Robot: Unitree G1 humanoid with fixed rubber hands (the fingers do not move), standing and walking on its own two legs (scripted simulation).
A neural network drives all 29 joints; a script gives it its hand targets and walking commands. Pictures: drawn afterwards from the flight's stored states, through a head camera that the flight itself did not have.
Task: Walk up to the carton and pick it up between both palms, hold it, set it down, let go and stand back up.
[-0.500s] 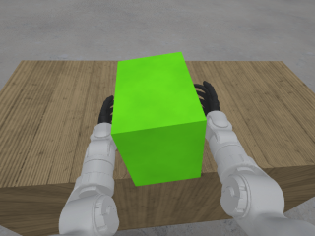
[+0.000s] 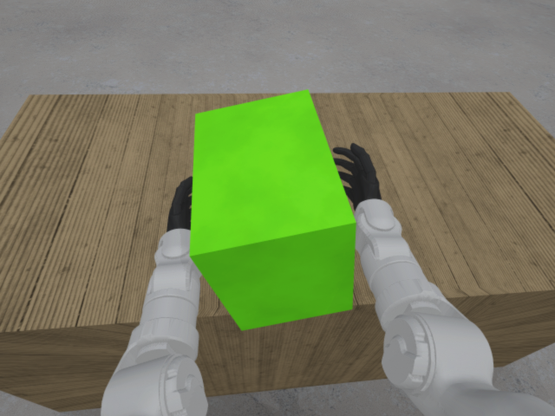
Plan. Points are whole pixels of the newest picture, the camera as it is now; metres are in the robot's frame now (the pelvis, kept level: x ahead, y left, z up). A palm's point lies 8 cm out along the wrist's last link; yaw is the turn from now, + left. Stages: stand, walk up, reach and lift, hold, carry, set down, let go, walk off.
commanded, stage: set down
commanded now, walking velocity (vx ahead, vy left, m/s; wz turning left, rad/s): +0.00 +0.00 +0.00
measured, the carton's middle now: (274, 212) +0.43 +0.06 +0.03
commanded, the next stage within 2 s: none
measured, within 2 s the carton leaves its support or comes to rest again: rests again in 1.78 s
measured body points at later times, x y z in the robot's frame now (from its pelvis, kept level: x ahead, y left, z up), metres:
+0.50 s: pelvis -0.01 +0.00 +0.00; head +0.02 +0.03 +0.45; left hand +0.37 +0.21 +0.04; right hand +0.43 -0.07 +0.10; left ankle +0.00 +0.10 -0.75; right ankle -0.05 -0.09 -0.75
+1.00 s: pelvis -0.01 +0.00 +0.00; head +0.03 +0.03 +0.45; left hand +0.37 +0.21 +0.04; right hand +0.43 -0.07 +0.10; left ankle +0.00 +0.10 -0.75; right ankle -0.05 -0.09 -0.75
